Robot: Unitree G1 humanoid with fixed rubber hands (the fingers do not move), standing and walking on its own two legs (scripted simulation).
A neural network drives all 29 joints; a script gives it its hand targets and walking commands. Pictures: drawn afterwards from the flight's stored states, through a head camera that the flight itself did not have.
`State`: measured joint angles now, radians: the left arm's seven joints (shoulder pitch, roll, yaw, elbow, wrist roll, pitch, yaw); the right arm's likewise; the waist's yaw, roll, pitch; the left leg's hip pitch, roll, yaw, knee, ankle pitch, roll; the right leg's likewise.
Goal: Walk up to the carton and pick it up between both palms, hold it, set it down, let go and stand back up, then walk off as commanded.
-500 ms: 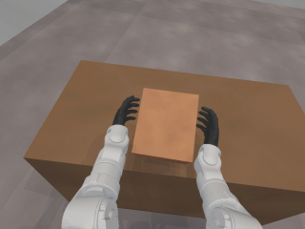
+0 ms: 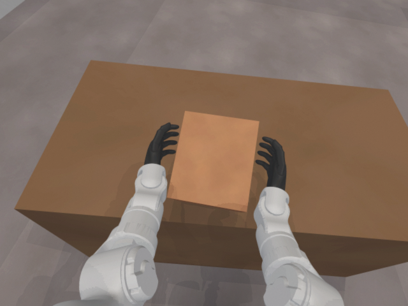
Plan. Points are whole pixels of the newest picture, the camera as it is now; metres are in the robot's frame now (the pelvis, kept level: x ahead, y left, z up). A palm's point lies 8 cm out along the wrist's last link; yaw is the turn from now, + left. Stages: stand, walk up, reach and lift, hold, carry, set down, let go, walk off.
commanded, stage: set down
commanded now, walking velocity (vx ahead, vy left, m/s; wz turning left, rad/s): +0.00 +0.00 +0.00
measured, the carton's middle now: (215, 165) +0.43 -0.08 -0.04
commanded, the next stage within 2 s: none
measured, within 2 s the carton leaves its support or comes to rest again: neither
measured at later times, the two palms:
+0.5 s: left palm (160, 166) +0.42 +0.05 -0.02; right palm (272, 189) +0.34 -0.19 -0.02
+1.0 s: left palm (169, 164) +0.43 +0.03 -0.02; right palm (278, 195) +0.33 -0.20 -0.03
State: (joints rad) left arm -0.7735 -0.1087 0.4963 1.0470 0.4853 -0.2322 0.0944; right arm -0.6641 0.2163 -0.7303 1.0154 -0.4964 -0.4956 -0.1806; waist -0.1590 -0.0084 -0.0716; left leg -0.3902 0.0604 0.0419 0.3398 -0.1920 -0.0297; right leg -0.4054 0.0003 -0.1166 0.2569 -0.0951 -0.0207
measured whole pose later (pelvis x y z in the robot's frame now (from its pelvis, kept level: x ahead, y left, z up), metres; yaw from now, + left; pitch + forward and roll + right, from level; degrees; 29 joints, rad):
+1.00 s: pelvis -0.02 +0.00 -0.01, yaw +0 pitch +23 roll -1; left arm -0.96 -0.02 0.58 1.31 0.51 -0.36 0.11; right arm -0.77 0.24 -0.91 1.02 -0.61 -0.46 -0.12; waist -0.21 0.03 -0.11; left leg -0.66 0.05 0.04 0.45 -0.19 -0.02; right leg -0.68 -0.01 -0.11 0.37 -0.09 -0.02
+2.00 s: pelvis -0.03 +0.00 -0.03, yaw +0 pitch +30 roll -1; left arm -1.06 0.01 0.59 1.31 0.54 -0.37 0.07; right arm -0.86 0.17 -0.94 1.12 -0.58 -0.54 -0.13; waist -0.21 0.05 -0.16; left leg -0.88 0.05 0.01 0.60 -0.24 -0.02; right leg -0.90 -0.03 -0.13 0.52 -0.14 -0.03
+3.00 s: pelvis -0.04 +0.00 -0.05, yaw -1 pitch +34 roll -1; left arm -1.12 0.09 0.54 1.36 0.52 -0.39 0.06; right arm -0.92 0.11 -0.86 1.29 -0.54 -0.60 -0.14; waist -0.20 0.02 -0.19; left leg -1.04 0.06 0.01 0.73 -0.28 -0.03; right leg -1.07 -0.01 -0.11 0.65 -0.17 -0.04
